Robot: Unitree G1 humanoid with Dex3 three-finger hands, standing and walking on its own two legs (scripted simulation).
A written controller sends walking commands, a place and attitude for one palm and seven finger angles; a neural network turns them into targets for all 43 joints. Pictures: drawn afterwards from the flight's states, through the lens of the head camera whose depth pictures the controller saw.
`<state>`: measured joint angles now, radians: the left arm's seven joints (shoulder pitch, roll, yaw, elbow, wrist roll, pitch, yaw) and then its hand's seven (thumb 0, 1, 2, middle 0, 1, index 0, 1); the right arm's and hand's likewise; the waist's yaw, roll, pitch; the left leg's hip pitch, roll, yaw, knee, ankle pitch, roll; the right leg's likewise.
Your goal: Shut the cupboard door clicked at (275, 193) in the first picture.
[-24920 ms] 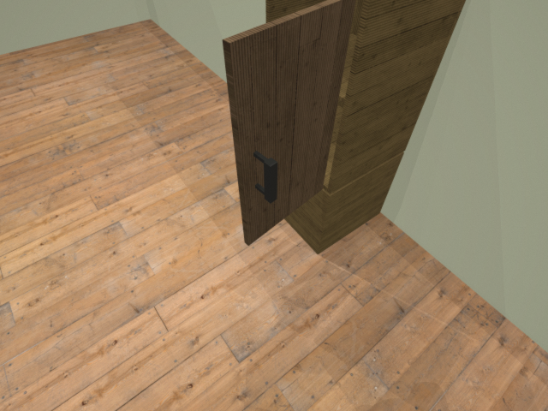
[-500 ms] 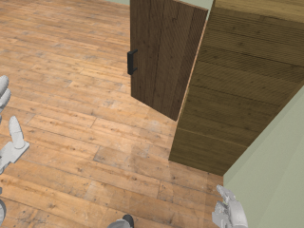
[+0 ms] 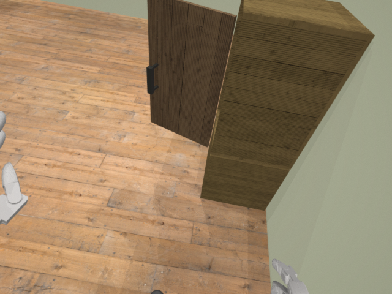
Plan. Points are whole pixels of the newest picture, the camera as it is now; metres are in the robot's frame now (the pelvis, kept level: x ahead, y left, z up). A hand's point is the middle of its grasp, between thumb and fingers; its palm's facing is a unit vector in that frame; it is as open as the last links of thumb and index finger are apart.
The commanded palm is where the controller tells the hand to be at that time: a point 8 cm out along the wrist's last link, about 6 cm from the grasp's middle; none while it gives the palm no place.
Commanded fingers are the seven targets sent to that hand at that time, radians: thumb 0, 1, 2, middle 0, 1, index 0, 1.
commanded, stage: stop stepping back and stand still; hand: left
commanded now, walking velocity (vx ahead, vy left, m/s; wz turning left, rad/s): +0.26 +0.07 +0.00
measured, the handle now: (153, 78) +0.96 +0.16 -0.06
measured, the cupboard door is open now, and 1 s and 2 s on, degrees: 71 71 71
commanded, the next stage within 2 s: let the arm hang, fingers relaxed in 0.44 s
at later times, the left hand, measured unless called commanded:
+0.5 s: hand out of the picture +0.19 +0.30 +0.18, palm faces +0.41 -0.77 -0.49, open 7.4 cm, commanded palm +0.13 +0.34 +0.18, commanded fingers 0.00 0.90 0.90 -0.20 -0.30 -0.20 -0.30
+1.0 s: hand out of the picture +0.02 +0.23 -0.17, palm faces +0.06 -0.98 -0.20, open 7.0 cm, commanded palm none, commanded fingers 0.00 0.90 0.90 -0.20 -0.30 -0.20 -0.30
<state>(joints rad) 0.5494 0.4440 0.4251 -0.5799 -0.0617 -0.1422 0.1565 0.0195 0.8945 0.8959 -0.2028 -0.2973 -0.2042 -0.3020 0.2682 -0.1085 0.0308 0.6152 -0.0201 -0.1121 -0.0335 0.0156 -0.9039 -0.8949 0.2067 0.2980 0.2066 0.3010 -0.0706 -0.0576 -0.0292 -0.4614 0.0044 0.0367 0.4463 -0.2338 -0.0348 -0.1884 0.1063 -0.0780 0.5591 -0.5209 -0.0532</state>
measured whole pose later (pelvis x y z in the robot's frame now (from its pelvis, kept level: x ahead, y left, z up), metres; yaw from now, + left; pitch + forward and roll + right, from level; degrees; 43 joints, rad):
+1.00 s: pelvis +0.00 +0.04 +0.01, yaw +2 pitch +0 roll -1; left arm 0.27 0.20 0.03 1.00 0.01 0.01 0.02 -0.05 0.98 0.89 -0.20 -0.30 -0.20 -0.30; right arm 0.28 -0.17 0.00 1.02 -0.02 0.03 -0.02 0.01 -0.91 -0.90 0.20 0.30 0.20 0.30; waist 0.00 -0.02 0.04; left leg -0.21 0.07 0.06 0.46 -0.24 -0.03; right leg -0.20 0.00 -0.14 0.42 -0.21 -0.04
